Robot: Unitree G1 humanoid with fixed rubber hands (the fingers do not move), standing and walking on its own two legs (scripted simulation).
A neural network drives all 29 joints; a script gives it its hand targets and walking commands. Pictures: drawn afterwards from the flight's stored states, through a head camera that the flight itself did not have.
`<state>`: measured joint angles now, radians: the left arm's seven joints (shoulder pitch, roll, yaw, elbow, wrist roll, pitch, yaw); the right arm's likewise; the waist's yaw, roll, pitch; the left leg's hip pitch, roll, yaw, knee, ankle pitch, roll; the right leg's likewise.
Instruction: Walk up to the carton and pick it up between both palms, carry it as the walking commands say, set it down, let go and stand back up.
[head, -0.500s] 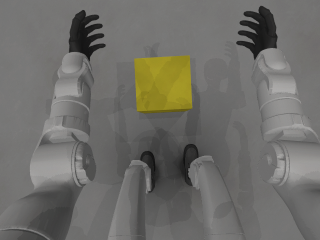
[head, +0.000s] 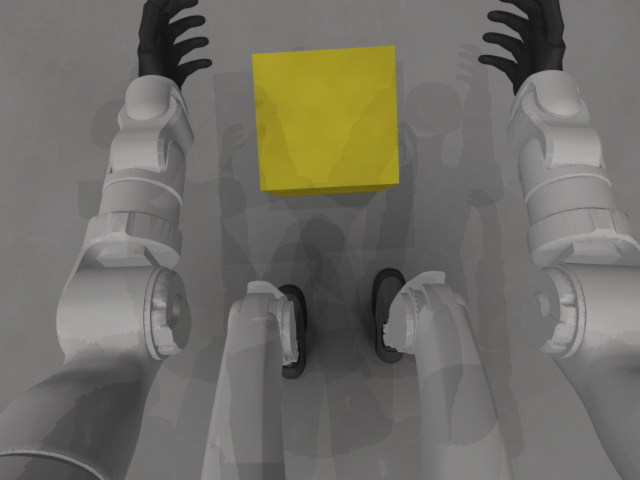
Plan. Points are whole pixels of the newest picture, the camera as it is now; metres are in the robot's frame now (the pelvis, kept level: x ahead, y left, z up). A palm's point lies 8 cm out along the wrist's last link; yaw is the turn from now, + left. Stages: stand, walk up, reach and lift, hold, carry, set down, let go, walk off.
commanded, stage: reach and lift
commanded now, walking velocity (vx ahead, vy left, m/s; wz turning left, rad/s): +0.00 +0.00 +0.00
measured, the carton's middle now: (326, 135) +0.51 +0.01 -0.42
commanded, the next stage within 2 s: none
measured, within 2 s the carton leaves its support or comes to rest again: neither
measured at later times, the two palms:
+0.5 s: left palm (209, 114) +0.52 +0.17 -0.27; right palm (472, 108) +0.51 -0.20 -0.26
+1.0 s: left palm (231, 129) +0.52 +0.17 -0.36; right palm (453, 123) +0.51 -0.20 -0.36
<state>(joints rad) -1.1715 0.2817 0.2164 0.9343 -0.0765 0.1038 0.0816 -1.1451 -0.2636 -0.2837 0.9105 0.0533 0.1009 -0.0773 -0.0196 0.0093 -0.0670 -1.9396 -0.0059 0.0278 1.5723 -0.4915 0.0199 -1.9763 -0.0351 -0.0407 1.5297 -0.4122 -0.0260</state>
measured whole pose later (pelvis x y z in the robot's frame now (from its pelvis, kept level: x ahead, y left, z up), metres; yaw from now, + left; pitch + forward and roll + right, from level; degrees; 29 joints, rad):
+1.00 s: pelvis -0.03 +0.00 -0.18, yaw +0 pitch +36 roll +0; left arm -1.48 0.40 -0.01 1.16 -0.30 0.04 0.13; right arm -1.49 -0.39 0.00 1.18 0.34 0.03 -0.15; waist -0.02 -0.01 0.41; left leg -2.25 0.02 0.04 2.24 -0.61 0.03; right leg -2.31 -0.05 -0.04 2.18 -0.49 -0.05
